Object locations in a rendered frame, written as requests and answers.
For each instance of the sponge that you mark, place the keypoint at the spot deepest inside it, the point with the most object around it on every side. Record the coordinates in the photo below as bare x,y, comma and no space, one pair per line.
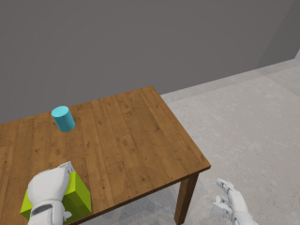
76,200

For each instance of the right robot hand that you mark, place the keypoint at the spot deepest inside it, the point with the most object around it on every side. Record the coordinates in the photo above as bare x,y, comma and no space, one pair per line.
227,207

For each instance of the left robot hand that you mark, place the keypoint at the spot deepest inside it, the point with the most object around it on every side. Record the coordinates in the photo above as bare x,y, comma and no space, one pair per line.
50,185

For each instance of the robot left forearm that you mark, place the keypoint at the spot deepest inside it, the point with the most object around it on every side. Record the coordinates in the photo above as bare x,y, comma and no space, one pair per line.
48,212

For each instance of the robot right forearm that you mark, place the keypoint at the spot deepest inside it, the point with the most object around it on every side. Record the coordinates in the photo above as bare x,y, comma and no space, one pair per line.
243,218

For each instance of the table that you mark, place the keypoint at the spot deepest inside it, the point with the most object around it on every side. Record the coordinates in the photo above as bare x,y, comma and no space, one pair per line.
124,147

